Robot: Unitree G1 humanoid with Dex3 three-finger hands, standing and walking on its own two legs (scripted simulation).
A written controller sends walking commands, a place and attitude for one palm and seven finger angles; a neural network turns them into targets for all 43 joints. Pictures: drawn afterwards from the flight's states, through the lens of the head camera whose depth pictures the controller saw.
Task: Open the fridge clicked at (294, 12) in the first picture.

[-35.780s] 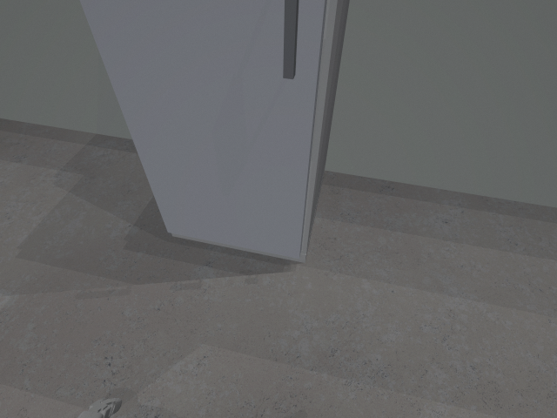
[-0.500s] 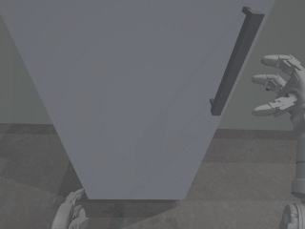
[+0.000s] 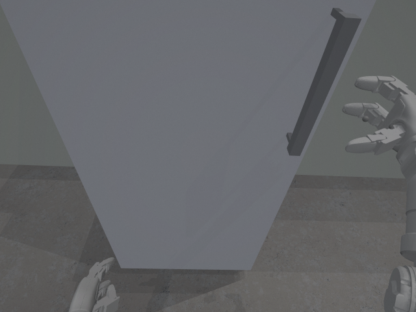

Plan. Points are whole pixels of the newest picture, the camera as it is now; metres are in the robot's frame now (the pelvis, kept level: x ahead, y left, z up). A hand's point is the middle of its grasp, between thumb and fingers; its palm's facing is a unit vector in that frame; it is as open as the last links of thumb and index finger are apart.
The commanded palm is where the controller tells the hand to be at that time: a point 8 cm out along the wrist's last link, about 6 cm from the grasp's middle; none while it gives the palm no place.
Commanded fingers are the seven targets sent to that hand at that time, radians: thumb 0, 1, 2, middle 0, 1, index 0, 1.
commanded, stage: move the hooked fingers beside the handle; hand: right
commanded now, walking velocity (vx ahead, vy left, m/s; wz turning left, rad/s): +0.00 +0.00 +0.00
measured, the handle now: (312, 92) +0.46 -0.14 +0.25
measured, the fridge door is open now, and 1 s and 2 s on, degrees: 0 0 0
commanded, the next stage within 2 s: feel for the door with the fingertips in 0.24 s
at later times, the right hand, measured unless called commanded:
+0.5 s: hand (346, 118) +0.39 -0.18 +0.24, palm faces -0.08 +1.00 -0.07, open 14.0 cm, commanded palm +0.37 -0.24 +0.25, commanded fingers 0.00 0.50 -0.30 0.30 1.20 0.30 1.20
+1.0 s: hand (340, 115) +0.40 -0.17 +0.24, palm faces -0.03 +1.00 -0.05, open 14.0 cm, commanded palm +0.38 -0.22 +0.25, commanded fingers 0.00 0.50 -0.30 0.30 1.20 0.30 1.20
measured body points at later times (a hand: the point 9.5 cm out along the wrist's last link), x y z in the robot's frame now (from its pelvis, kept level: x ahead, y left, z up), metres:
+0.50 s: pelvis +0.00 +0.00 +0.00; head -0.01 +0.02 +0.45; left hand +0.16 +0.25 -0.09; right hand +0.39 -0.24 +0.24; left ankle -0.05 +0.11 -0.74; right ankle +0.02 -0.11 -0.74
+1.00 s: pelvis +0.01 +0.01 +0.00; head -0.01 +0.03 +0.45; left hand +0.18 +0.26 -0.08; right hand +0.39 -0.23 +0.24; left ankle -0.05 +0.11 -0.74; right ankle +0.02 -0.11 -0.74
